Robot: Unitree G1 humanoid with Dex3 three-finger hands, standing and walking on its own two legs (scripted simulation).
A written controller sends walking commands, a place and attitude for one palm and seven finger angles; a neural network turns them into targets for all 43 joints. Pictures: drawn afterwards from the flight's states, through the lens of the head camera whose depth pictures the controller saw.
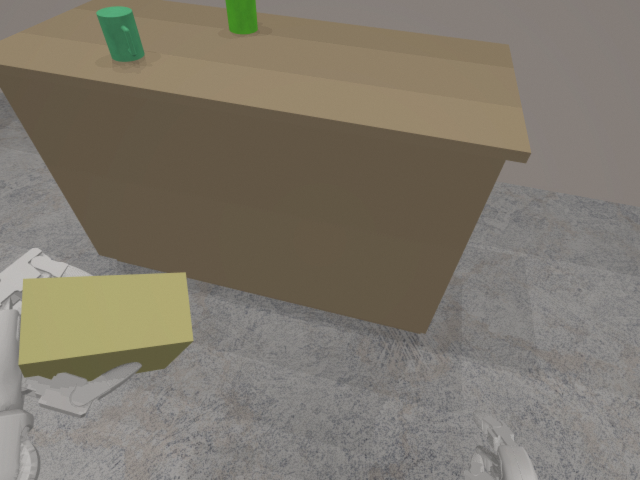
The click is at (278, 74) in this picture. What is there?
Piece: table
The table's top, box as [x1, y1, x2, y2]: [0, 0, 530, 162]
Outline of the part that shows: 0,40 0,73 520,162 526,162 530,154 510,52 507,44 257,12 258,29 250,34 235,34 228,29 226,8 164,0 91,0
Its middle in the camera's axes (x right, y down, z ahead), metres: -0.16 -0.48 +1.02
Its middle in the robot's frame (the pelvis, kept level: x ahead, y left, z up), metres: +1.09 +0.22 +0.06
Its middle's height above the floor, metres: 0.83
